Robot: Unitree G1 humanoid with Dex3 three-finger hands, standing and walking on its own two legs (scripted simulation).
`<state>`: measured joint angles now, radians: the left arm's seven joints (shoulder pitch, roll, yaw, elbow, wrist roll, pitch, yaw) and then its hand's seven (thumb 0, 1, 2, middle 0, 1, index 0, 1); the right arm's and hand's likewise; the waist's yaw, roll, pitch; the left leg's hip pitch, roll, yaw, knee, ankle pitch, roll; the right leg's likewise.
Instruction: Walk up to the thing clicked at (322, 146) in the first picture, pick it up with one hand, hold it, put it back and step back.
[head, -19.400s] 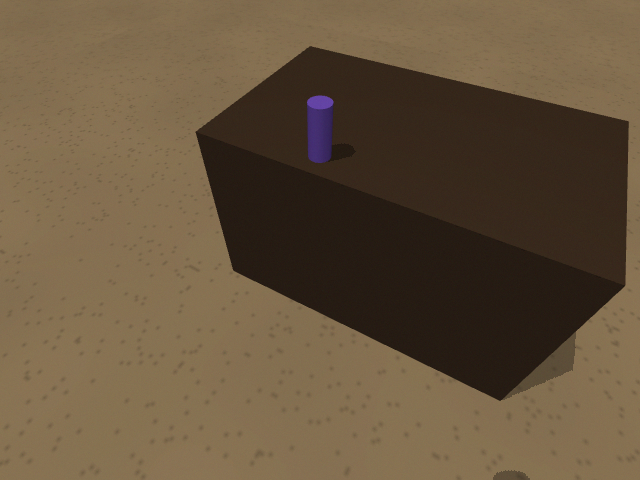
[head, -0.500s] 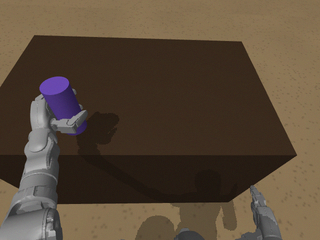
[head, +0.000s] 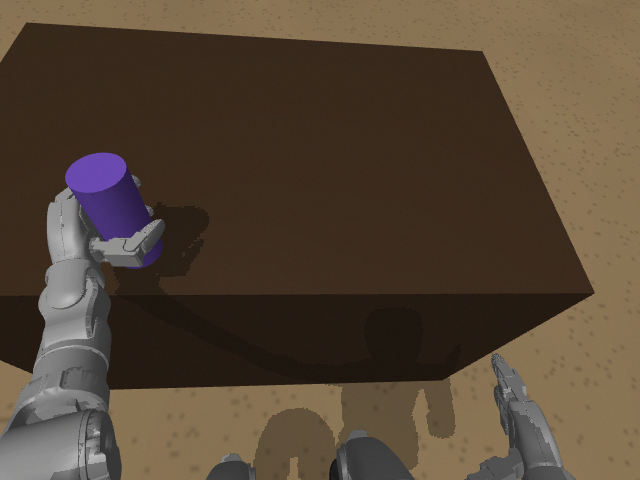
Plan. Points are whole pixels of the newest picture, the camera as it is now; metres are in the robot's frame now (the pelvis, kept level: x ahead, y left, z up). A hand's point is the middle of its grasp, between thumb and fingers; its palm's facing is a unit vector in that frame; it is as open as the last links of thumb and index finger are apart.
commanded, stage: lower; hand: left
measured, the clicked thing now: (120, 216) +0.44 +0.21 +0.05
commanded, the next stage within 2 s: loosen in 0.56 s
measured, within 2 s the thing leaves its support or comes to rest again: rests again in 0.36 s
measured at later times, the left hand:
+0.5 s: hand (134, 232) +0.45 +0.21 +0.00, palm faces +0.19 -0.98 +0.01, open 8.8 cm
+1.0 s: hand (135, 234) +0.45 +0.21 +0.00, palm faces +0.18 -0.98 +0.01, open 10.2 cm
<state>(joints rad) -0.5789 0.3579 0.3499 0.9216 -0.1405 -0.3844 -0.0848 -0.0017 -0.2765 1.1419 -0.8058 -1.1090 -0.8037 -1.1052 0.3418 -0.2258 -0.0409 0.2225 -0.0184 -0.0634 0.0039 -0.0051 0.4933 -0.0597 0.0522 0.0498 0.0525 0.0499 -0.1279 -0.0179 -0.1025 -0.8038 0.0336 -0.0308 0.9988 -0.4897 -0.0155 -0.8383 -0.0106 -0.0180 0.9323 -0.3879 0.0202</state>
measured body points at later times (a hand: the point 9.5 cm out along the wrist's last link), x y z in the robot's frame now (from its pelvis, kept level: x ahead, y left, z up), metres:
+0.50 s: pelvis -0.01 +0.00 -0.02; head +0.11 +0.03 +0.41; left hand +0.43 +0.26 +0.00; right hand +0.15 -0.26 -0.04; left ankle -0.01 +0.12 -0.68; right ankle +0.03 -0.14 -0.68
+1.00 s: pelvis -0.01 +0.00 -0.03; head +0.10 +0.03 +0.40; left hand +0.43 +0.26 +0.00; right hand +0.14 -0.26 -0.04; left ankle -0.01 +0.12 -0.68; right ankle +0.03 -0.14 -0.68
